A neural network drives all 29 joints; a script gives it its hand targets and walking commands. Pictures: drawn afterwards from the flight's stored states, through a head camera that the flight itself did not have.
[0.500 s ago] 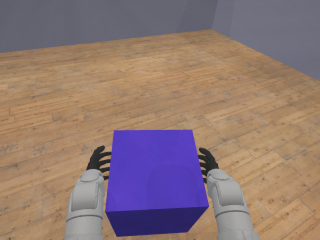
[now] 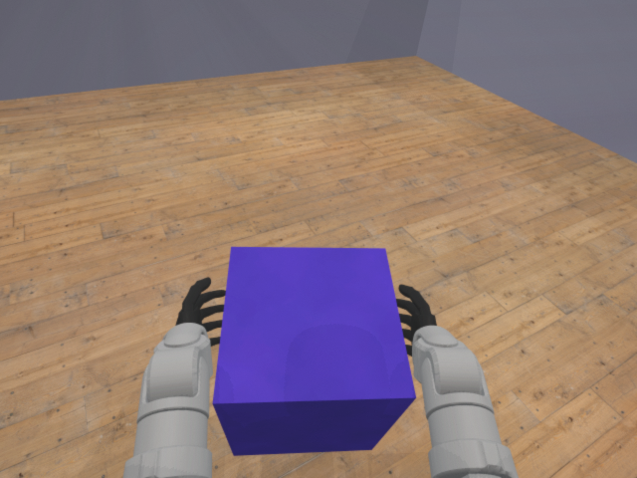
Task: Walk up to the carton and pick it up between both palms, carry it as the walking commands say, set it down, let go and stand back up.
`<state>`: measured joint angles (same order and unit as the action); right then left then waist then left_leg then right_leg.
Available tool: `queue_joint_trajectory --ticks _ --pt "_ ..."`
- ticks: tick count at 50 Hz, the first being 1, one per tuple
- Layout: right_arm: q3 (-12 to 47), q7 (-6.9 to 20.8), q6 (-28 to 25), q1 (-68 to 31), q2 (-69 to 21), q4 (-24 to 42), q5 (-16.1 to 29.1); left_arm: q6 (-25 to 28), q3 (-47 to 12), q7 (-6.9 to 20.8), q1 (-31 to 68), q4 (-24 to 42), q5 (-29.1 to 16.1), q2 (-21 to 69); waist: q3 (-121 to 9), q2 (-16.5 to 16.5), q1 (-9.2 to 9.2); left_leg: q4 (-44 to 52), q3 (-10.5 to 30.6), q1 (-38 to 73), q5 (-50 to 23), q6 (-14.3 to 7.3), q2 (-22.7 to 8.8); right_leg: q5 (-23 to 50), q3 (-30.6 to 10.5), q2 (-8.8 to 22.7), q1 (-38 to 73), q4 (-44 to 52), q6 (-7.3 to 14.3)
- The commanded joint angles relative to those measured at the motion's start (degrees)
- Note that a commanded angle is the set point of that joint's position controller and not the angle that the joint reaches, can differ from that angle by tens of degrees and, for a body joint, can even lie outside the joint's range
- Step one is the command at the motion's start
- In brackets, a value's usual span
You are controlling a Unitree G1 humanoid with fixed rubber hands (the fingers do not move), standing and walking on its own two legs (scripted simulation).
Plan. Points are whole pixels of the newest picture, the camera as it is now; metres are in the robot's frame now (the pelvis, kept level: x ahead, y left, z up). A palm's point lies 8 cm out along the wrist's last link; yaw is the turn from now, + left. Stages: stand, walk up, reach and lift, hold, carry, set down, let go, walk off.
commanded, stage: hold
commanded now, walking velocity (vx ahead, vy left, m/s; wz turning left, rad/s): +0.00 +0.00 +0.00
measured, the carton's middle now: (306, 356) +0.31 +0.01 -0.02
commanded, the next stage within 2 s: carry in 0.60 s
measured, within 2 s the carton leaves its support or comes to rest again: neither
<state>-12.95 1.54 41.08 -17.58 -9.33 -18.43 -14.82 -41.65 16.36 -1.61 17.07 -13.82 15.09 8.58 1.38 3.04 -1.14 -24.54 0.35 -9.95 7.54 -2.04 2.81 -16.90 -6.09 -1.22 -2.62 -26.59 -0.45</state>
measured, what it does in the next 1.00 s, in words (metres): stands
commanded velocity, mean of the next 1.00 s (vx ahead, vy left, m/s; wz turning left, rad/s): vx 0.00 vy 0.09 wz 0.00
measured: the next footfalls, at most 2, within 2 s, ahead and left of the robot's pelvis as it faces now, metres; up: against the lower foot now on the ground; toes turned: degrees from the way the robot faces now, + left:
left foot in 1.18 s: +0.07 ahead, +0.16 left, +0.00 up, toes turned +10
right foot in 1.52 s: +0.01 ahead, +0.03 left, +0.00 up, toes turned -8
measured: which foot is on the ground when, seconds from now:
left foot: down 0.00-1.00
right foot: down 0.00-1.00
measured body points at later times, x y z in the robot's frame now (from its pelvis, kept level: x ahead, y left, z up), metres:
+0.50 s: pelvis +0.01 -0.01 +0.00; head -0.03 +0.01 +0.45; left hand +0.31 +0.15 +0.04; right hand +0.30 -0.16 +0.04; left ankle +0.07 +0.09 -0.74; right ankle -0.02 -0.13 -0.74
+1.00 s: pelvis +0.01 +0.03 -0.02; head -0.02 +0.02 +0.43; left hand +0.29 +0.21 +0.08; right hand +0.31 -0.09 +0.07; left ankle +0.03 +0.14 -0.74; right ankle -0.01 -0.13 -0.73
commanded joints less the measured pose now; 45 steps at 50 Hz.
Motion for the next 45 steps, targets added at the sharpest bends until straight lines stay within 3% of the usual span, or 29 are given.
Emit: queue_joint_trajectory --ticks 1,3,6,7,8,14,19,22,29,30,32,33,35,36,37,38,39,41,42,43,44,45 --pt "30.96 14.55 -4.45 -34.73 -49.10 8.27 15.78 0.98 -41.24 15.50 32.30 4.01 -18.53 57.42 -19.88 -3.78 -1.04 1.66 6.56 25.77 -5.39 3.35 -1.36 3.93 -0.65 -2.03 -18.78 8.08 3.76" --pt "31.64 14.62 -4.48 -33.32 -48.32 9.30 16.26 0.70 -42.12 14.94 30.40 4.78 -18.37 57.50 -20.89 -5.26 -0.50 1.68 6.69 25.49 -9.64 3.70 -1.43 7.06 -0.55 -2.21 -16.72 7.62 3.39" --pt "31.51 14.63 -4.05 -31.73 -47.19 10.09 16.01 0.59 -40.88 14.21 27.23 4.08 -17.43 56.71 -19.55 -4.24 -0.37 1.85 7.02 25.82 -9.75 3.25 -1.53 6.96 -1.00 -2.17 -16.66 7.95 3.30" --pt "31.52 14.60 -4.04 -30.85 -47.37 9.60 16.00 0.54 -41.83 14.20 28.60 5.12 -18.16 56.76 -18.86 -5.26 -0.75 2.15 6.72 25.65 -8.57 3.31 -1.57 5.62 -1.00 -2.08 -17.53 8.00 3.64" --pt "32.35 14.66 -4.22 -31.85 -47.17 11.22 16.79 0.51 -41.46 14.15 26.58 4.66 -17.48 56.91 -19.75 -4.89 0.02 2.04 6.93 25.14 -9.95 3.23 -1.29 6.95 -0.91 -2.16 -16.27 7.72 3.30" --pt "34.41 14.05 -4.00 -30.01 -47.35 14.54 17.45 0.74 -42.53 13.91 23.29 6.23 -18.10 56.87 -20.88 -4.45 0.49 1.98 6.63 26.12 -14.60 2.89 -1.05 9.76 -1.28 -2.44 -14.96 7.63 3.07" --pt "34.80 13.67 -3.78 -29.80 -47.99 13.84 17.49 1.20 -42.84 14.06 25.98 9.10 -18.55 54.45 -19.71 -3.71 0.57 2.07 6.28 25.72 -11.94 2.37 -0.72 8.46 -1.44 -2.20 -15.91 7.90 2.95" --pt "34.53 12.97 -3.18 -29.12 -48.84 13.08 16.84 0.66 -41.58 14.37 24.94 7.71 -17.62 53.42 -17.71 -2.47 0.98 2.04 5.60 25.17 -10.42 1.81 -0.29 7.81 -1.38 -1.98 -16.13 8.70 2.65" --pt "32.91 11.75 -3.20 -30.07 -50.16 9.95 15.62 0.84 -41.13 15.92 29.41 7.01 -18.29 50.91 -15.20 -1.66 0.03 1.69 4.97 23.75 -5.24 1.49 0.45 6.04 -1.71 -0.99 -17.34 9.44 2.36" --pt "34.27 12.42 -1.57 -30.29 -49.17 15.02 15.54 0.31 -41.54 16.21 30.19 7.34 -16.76 50.80 -23.66 -9.41 1.15 -0.10 8.01 11.89 -5.02 -0.15 -11.45 1.56 -1.06 6.72 -15.25 -0.51 1.92" --pt "37.17 12.04 -0.17 -31.84 -50.66 18.75 17.48 -1.09 -43.15 15.53 30.70 10.82 -18.58 51.06 -18.77 -8.11 2.20 -0.89 7.11 0.69 8.29 0.29 -8.88 -4.61 -5.69 8.86 -13.66 3.72 3.35" --pt "38.00 11.80 1.16 -32.23 -51.60 18.57 18.25 -2.21 -42.80 15.34 30.87 11.05 -18.99 51.54 -21.48 -4.69 1.97 -4.67 6.24 -1.60 6.21 0.57 -7.82 -2.17 -8.40 11.29 -10.96 4.02 4.37" --pt "40.14 10.95 3.85 -32.40 -52.57 20.04 19.79 -4.07 -44.11 14.61 31.78 14.19 -19.97 51.88 -19.93 1.79 1.94 -12.69 2.69 -8.14 4.44 1.70 -5.08 7.39 -14.59 16.89 -10.66 5.83 7.68" --pt "41.62 10.37 5.13 -34.79 -52.97 22.50 21.12 -5.37 -44.46 14.24 31.47 15.61 -20.60 52.65 -19.67 5.96 2.18 -19.10 1.91 -11.26 9.38 2.40 -4.24 13.71 -17.97 20.25 -10.81 5.96 9.98" --pt "42.91 9.70 6.32 -35.68 -52.96 24.86 22.29 -6.63 -45.15 13.78 30.37 16.66 -21.23 53.15 -21.05 7.73 2.18 -21.60 1.47 -14.69 12.56 2.72 -4.07 23.66 -19.18 22.45 -8.66 4.55 11.65" --pt "45.17 8.92 7.90 -34.63 -54.01 27.88 24.05 -7.88 -46.01 13.02 29.90 20.73 -22.47 52.69 -20.32 8.81 2.05 -21.15 1.53 -16.20 13.22 2.68 -5.14 30.37 -17.72 22.66 -7.57 2.99 11.99" --pt "45.31 8.25 9.62 -31.60 -53.21 28.87 24.58 -9.62 -46.70 12.12 28.00 21.94 -23.17 52.47 -20.85 6.61 2.01 -20.26 1.32 -16.86 14.02 2.32 -5.04 36.64 -17.61 22.41 -6.99 1.14 11.99" --pt "46.04 6.75 12.09 -29.39 -51.72 31.82 25.59 -12.47 -46.14 10.69 24.17 23.25 -23.48 51.62 -21.87 7.95 1.66 -13.06 -0.25 -17.29 11.30 2.05 -4.70 47.86 -11.87 19.45 -3.85 -3.72 9.06" --pt "45.92 6.03 13.32 -28.59 -50.63 32.94 25.37 -13.75 -45.73 10.18 22.51 23.36 -23.66 50.67 -22.79 9.50 1.65 -9.91 -1.35 -15.44 8.09 2.01 -3.92 49.11 -9.52 18.20 -3.65 -5.65 7.36" --pt "46.63 5.00 14.63 -27.89 -50.16 35.84 26.05 -15.15 -45.76 9.47 20.30 23.85 -24.35 50.63 -23.65 9.06 1.86 -7.10 -2.53 -12.05 3.89 1.50 -3.52 47.00 -6.89 16.19 -5.63 -7.46 5.45" --pt "46.42 4.18 15.85 -26.03 -49.69 37.15 26.27 -16.28 -46.48 8.64 19.50 25.98 -25.40 50.37 -26.82 4.85 1.79 -5.49 -1.56 -5.04 -4.17 0.21 -5.19 43.42 -3.13 13.18 -8.94 -11.33 3.42" --pt "46.77 3.54 17.17 -24.13 -49.07 39.70 26.91 -17.55 -47.03 7.86 18.02 28.57 -25.97 49.80 -29.56 -0.20 1.63 -5.73 1.48 2.40 -16.91 -1.82 -8.69 32.43 -0.20 10.27 -14.71 -15.19 1.20"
